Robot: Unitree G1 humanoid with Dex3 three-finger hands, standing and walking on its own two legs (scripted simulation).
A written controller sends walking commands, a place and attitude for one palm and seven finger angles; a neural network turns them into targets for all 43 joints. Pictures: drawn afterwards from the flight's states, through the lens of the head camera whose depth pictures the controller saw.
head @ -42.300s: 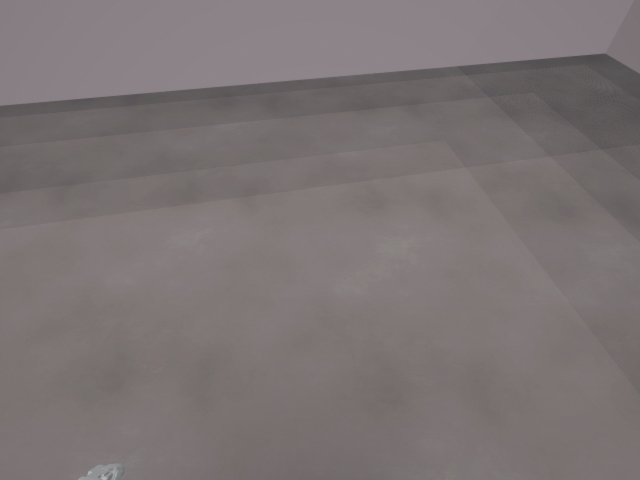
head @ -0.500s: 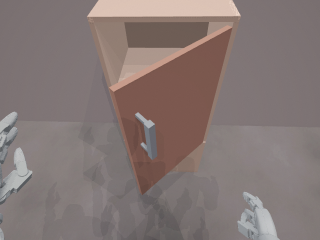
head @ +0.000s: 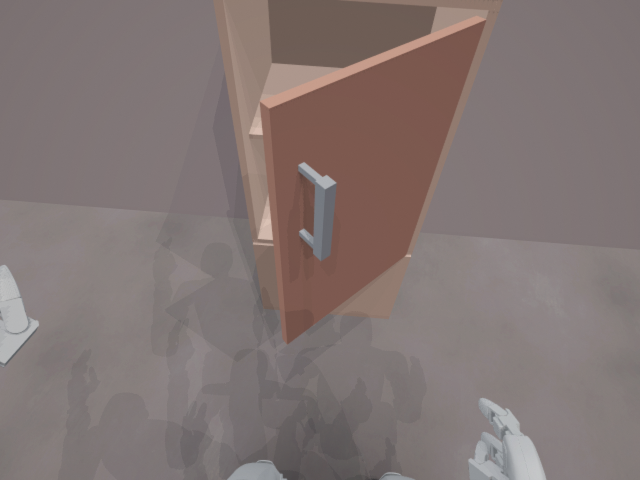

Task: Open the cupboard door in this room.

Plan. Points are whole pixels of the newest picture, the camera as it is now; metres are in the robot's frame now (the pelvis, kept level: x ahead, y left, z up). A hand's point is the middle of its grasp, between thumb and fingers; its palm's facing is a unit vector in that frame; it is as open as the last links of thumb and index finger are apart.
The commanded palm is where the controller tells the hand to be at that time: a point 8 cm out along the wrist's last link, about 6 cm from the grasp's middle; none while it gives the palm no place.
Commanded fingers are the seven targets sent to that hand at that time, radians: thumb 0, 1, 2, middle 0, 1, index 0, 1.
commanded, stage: step back with the hand held close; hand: left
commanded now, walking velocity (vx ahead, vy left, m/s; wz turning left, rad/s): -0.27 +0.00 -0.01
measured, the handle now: (314, 213) +0.44 +0.05 +0.07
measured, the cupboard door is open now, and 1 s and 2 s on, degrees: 45 45 45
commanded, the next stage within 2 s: stop stepping back and stand still in 0.44 s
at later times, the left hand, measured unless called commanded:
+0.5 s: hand (24, 402) +0.14 +0.24 +0.17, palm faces +0.34 -0.79 -0.50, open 7.4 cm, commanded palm +0.08 +0.28 +0.19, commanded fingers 0.00 0.90 0.90 -0.20 -0.30 -0.20 -0.30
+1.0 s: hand out of the picture +0.03 +0.24 +0.17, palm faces +0.44 -0.80 -0.40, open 7.4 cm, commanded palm -0.03 +0.28 +0.19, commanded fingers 0.00 0.90 0.90 -0.20 -0.30 -0.20 -0.30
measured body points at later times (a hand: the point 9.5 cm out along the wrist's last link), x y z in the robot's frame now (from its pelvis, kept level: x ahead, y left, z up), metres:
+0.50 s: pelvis -0.07 -0.01 +0.02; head -0.04 +0.00 +0.47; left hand +0.12 +0.28 +0.20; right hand +0.11 -0.24 -0.06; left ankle -0.04 +0.08 -0.69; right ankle -0.10 -0.11 -0.72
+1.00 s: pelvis -0.17 -0.02 +0.02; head -0.19 -0.01 +0.47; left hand +0.00 +0.28 +0.20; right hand -0.05 -0.27 -0.08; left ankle -0.16 +0.10 -0.70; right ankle -0.17 -0.11 -0.72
